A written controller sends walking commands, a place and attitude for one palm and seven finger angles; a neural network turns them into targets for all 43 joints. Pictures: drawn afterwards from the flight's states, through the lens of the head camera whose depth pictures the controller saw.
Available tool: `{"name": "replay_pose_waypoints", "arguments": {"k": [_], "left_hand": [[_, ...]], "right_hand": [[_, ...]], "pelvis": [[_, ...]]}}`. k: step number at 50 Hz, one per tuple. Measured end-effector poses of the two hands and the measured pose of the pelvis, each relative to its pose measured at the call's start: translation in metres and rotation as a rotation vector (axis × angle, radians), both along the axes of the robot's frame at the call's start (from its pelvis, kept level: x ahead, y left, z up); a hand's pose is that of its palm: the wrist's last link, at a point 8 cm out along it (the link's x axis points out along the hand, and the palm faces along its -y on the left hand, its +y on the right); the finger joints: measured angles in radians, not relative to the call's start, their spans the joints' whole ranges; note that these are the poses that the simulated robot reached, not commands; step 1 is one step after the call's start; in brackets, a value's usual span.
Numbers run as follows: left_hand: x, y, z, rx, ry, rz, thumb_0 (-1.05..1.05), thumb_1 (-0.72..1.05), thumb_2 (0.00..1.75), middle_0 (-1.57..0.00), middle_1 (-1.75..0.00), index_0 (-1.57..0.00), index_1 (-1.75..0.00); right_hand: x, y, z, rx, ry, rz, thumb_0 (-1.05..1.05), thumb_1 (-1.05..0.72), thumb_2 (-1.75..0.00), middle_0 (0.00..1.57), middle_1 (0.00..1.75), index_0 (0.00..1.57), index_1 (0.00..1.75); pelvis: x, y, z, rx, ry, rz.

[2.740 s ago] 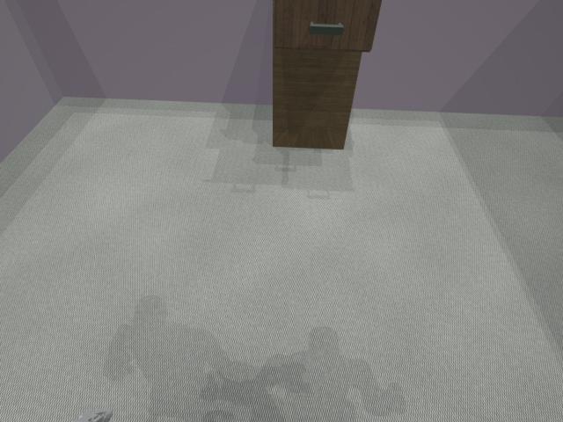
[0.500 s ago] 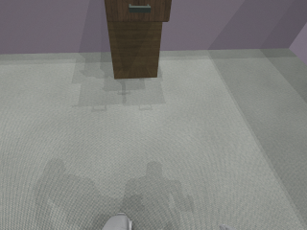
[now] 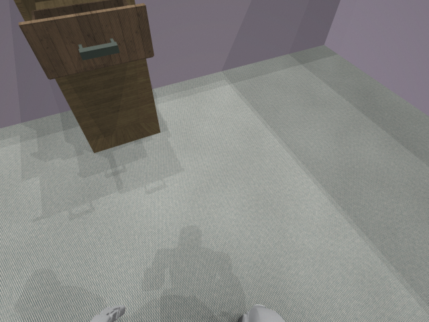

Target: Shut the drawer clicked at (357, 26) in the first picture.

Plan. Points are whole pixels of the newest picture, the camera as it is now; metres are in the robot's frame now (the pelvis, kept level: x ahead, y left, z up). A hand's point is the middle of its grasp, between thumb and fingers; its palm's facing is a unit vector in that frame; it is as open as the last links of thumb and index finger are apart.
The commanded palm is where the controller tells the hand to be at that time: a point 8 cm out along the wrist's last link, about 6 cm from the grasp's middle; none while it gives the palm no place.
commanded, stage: walk to a spot facing it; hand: left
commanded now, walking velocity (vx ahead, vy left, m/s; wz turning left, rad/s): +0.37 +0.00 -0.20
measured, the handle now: (98, 47) +0.92 +0.38 +0.02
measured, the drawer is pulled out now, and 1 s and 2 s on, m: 0.30 0.30 0.30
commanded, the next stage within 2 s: turn to face it in 0.78 s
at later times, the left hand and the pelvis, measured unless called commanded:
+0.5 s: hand (122, 290) +0.23 +0.21 -0.20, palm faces +0.00 -0.99 -0.17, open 7.3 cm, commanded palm none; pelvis +0.24 +0.02 -0.02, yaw -4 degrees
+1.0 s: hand (180, 155) +0.62 +0.10 -0.18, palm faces -0.26 -0.94 -0.24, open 7.3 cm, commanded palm none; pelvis +0.46 -0.06 -0.03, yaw -15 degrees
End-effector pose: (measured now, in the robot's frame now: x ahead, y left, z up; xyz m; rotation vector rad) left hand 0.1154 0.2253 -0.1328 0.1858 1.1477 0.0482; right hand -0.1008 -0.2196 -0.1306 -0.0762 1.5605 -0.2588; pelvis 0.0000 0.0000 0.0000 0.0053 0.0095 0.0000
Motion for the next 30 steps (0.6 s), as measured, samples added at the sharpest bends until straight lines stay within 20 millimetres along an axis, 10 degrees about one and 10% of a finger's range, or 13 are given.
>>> {"name": "replay_pose_waypoints", "arguments": {"k": [7,23,30], "left_hand": [[0.080,-0.034,-0.011,-0.016,-0.070,-0.015,0.00,0.91,0.90,-0.20,-0.30,-0.20,-0.30],[0.095,0.032,-0.034,0.010,0.244,0.117,-0.01,0.92,0.90,-0.20,-0.30,-0.20,-0.30],[0.175,0.037,-0.023,-0.009,0.252,0.066,0.00,0.91,0.90,-0.20,-0.30,-0.20,-0.30]], "right_hand": [[0.042,0.002,-0.013,0.069,0.108,-0.061,0.01,-0.91,-0.90,0.20,0.30,0.19,0.30],[0.376,-0.024,0.001,-0.106,-0.393,0.131,0.02,-0.94,-0.90,0.20,0.30,0.19,0.30],[0.405,0.004,0.010,-0.093,-0.362,0.074,0.00,-0.92,-0.90,0.20,0.30,0.19,0.30]], "pelvis": [[0.071,-0.024,-0.013,-0.011,-0.020,-0.020],[0.225,0.016,-0.016,-0.042,-0.024,-0.056],[0.285,0.026,-0.001,-0.022,-0.029,-0.106]]}}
